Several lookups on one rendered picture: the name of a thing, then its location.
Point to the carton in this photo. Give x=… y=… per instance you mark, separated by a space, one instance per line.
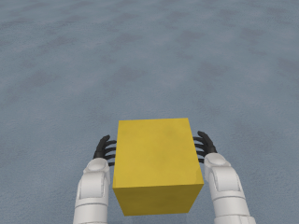
x=156 y=170

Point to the robot right hand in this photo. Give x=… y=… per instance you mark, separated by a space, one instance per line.
x=207 y=145

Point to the left robot forearm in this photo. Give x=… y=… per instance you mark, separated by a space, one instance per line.
x=92 y=193

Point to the robot left hand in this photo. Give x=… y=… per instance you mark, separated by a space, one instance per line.
x=101 y=150

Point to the right robot forearm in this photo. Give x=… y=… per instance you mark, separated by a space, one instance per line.
x=226 y=191

